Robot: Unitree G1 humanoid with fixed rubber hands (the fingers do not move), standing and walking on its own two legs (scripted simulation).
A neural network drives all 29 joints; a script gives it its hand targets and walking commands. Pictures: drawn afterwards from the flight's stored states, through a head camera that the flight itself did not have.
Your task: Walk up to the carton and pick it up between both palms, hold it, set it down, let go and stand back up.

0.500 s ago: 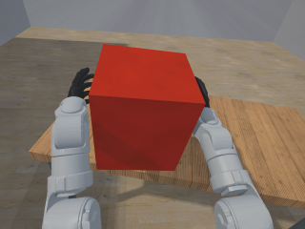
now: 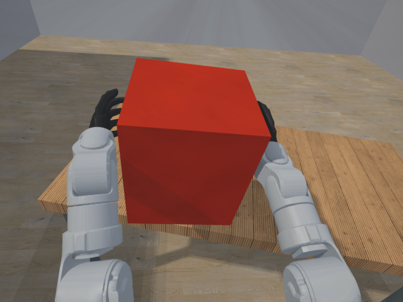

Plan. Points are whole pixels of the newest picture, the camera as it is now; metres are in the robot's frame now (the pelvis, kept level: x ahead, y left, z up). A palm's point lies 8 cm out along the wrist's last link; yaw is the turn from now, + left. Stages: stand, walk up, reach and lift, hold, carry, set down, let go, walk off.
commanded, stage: hold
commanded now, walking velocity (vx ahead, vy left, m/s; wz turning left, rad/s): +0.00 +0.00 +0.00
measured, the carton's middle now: (186, 146) +0.37 +0.01 +0.17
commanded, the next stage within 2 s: none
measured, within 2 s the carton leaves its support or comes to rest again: neither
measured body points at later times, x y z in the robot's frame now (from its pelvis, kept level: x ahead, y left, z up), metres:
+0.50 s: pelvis +0.00 +0.00 +0.00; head -0.05 +0.02 +0.45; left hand +0.37 +0.15 +0.22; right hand +0.37 -0.15 +0.20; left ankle +0.03 +0.10 -0.75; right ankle +0.03 -0.09 -0.75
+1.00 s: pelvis +0.00 +0.00 +0.00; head -0.05 +0.02 +0.45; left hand +0.37 +0.15 +0.22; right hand +0.38 -0.15 +0.20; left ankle +0.03 +0.10 -0.75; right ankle +0.03 -0.09 -0.75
